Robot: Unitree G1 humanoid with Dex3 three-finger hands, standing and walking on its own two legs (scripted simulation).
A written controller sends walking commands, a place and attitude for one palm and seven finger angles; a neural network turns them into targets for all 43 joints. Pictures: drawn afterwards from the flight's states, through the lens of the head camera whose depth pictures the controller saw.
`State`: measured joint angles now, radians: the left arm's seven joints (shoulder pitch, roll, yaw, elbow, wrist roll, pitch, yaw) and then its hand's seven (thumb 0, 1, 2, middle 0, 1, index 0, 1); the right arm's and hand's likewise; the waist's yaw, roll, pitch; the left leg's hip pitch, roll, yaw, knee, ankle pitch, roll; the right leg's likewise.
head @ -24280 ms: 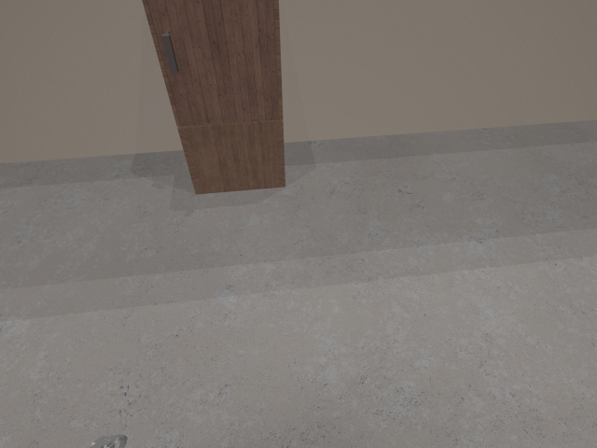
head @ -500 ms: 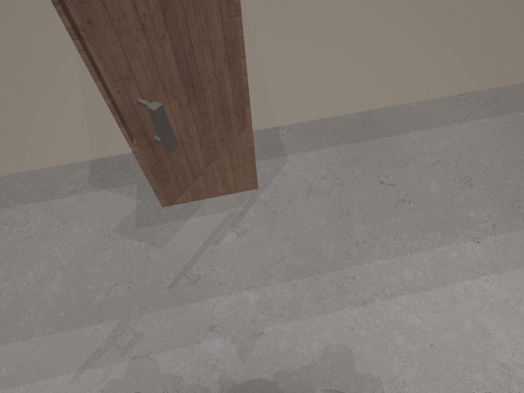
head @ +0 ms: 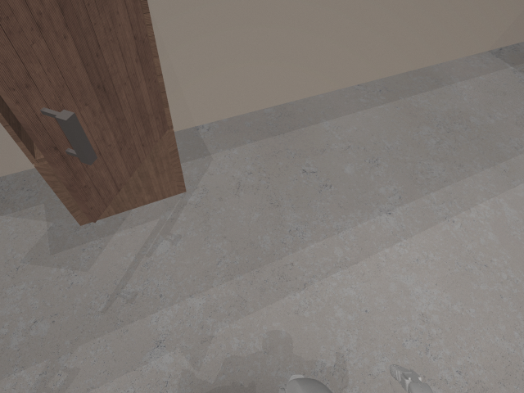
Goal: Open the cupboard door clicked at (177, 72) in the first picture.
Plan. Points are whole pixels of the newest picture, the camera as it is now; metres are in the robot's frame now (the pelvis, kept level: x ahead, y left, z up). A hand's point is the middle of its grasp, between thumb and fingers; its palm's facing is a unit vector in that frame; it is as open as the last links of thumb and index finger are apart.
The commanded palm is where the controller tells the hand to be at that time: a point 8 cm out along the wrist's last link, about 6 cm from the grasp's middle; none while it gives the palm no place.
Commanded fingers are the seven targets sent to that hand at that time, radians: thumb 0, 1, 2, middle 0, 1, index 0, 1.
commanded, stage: walk to a spot facing it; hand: left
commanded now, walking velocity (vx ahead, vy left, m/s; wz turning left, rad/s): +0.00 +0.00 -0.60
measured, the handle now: (69, 136) +0.56 +0.47 -0.04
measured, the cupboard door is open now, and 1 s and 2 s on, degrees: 45 45 45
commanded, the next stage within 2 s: turn to face it in 1.76 s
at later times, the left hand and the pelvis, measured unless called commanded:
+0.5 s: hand (179, 376) +0.15 +0.15 -0.16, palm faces -0.29 -0.93 -0.21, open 7.4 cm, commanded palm none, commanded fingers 0.00 0.90 0.90 -0.20 -0.30 -0.20 -0.30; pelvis +0.05 -0.03 +0.00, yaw -19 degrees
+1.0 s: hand (316, 240) +0.45 -0.09 -0.16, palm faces -0.61 -0.77 -0.21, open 7.4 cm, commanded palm none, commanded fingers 0.00 0.90 0.90 -0.20 -0.30 -0.20 -0.30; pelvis +0.19 -0.14 -0.02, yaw -34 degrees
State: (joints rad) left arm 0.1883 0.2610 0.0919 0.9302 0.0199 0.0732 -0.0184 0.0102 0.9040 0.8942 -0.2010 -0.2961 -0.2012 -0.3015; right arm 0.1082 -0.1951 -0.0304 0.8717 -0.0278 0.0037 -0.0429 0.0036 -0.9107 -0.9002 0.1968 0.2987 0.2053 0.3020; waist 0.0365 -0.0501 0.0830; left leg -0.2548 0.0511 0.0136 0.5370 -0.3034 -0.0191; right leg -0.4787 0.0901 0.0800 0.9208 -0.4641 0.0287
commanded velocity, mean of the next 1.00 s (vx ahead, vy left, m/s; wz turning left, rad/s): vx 0.28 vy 0.00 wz -0.51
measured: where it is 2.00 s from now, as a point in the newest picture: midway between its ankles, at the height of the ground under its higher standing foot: (373, 303)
